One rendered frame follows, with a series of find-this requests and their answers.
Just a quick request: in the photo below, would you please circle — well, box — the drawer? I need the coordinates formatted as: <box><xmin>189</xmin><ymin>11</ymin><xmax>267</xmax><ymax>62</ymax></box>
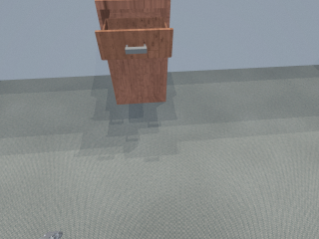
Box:
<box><xmin>95</xmin><ymin>17</ymin><xmax>173</xmax><ymax>61</ymax></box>

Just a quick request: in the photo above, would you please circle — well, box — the cabinet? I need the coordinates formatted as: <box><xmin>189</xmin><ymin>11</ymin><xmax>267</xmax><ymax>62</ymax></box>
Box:
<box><xmin>95</xmin><ymin>0</ymin><xmax>171</xmax><ymax>105</ymax></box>

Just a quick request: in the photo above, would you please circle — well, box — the handle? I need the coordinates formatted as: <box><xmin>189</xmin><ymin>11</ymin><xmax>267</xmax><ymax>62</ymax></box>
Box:
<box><xmin>125</xmin><ymin>44</ymin><xmax>148</xmax><ymax>55</ymax></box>

